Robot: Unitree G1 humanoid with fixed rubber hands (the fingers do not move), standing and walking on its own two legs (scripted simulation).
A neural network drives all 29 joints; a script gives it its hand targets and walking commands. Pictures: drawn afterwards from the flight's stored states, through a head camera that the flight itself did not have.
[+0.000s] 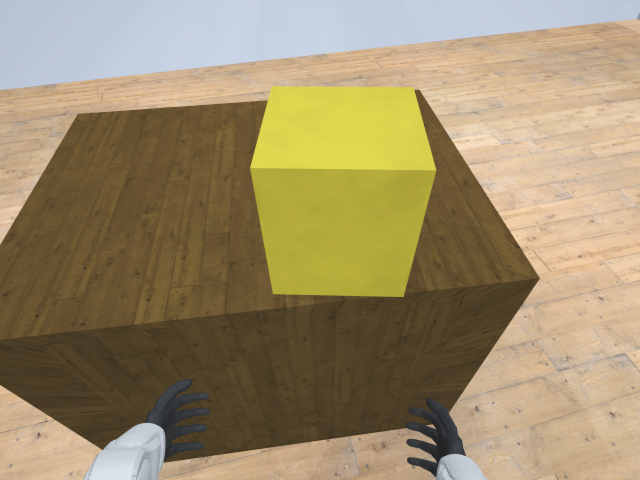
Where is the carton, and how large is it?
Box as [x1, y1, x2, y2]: [250, 86, 435, 296]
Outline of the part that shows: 272,86 250,169 273,293 403,296 435,173 435,167 413,87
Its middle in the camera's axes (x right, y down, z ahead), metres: +0.03 -0.07 +0.59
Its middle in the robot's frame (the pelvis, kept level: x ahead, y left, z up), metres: +0.49 +0.01 +0.09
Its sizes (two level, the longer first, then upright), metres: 0.210 0.200 0.250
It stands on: a pedestal, 0.74 m high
